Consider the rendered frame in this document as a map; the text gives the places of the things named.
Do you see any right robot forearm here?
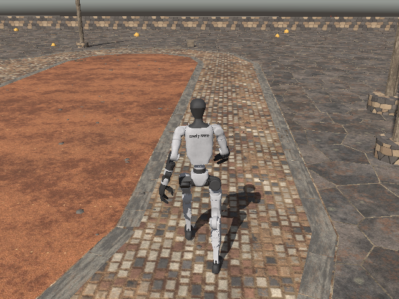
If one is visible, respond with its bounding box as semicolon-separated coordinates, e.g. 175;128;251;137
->
222;146;230;159

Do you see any left robot thigh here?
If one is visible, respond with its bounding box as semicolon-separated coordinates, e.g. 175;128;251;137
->
179;173;193;204

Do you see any robot left upper arm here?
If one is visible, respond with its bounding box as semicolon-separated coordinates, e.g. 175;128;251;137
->
170;126;186;161

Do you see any robot torso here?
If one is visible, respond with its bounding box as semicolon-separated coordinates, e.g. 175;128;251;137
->
184;122;213;187

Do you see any left robot forearm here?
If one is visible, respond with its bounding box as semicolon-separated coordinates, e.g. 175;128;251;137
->
161;151;175;186

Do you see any robot right hand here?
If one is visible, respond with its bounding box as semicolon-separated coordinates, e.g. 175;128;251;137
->
214;153;228;164

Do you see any robot left hand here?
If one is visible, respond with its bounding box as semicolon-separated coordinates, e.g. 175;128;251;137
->
159;183;173;204

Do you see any robot right upper arm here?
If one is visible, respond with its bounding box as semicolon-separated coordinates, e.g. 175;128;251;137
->
211;124;229;156

